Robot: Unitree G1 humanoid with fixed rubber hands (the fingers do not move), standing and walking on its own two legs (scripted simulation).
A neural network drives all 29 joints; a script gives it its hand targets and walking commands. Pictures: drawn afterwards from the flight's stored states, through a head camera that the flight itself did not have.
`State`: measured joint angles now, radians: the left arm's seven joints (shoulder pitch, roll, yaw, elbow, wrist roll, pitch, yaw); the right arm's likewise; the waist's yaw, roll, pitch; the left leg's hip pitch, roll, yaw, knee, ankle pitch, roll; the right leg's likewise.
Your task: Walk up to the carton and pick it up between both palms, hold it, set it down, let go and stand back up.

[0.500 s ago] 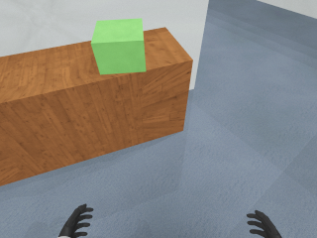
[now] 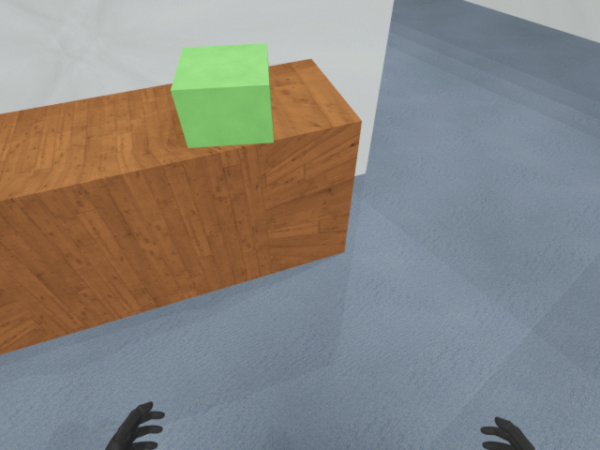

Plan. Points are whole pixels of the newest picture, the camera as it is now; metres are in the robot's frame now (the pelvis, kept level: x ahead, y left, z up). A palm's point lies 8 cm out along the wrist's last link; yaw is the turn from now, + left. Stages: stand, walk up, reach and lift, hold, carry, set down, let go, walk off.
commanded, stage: stand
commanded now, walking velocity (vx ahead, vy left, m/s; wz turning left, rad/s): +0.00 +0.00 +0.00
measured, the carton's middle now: (228, 94) +0.97 +0.24 -0.05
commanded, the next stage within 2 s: walk up in 0.50 s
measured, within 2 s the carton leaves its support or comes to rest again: neither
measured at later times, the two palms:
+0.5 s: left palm out of the picture +0.10 +0.27 -0.10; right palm out of the picture +0.08 -0.29 -0.10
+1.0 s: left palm out of the picture +0.05 +0.36 -0.12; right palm (524, 449) +0.16 -0.27 -0.09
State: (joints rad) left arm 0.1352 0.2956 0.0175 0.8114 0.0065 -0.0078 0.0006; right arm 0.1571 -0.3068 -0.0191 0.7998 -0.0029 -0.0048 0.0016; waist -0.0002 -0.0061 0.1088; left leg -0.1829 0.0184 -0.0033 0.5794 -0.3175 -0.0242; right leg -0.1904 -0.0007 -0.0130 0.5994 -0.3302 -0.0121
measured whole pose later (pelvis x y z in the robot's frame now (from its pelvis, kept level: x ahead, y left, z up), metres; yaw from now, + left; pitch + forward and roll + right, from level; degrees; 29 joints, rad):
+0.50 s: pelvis +0.00 -0.01 +0.01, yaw +0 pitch -4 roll +0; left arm 0.12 0.31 0.02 0.99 0.00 -0.02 0.01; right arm 0.15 -0.32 -0.01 1.00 0.00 -0.02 -0.02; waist -0.01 0.00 0.09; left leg -0.11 0.04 -0.01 0.41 -0.23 -0.04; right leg -0.11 0.02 -0.02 0.43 -0.25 -0.03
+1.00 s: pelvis +0.05 +0.03 -0.02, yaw +11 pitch -6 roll -1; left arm 0.31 0.42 0.09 0.81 0.07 -0.03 -0.02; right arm 0.35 -0.38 -0.10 0.79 -0.04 -0.01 0.06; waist 0.01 -0.04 0.09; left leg -0.35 0.06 0.02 0.72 -0.27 0.02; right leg -0.08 -0.11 -0.18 0.70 -0.54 -0.01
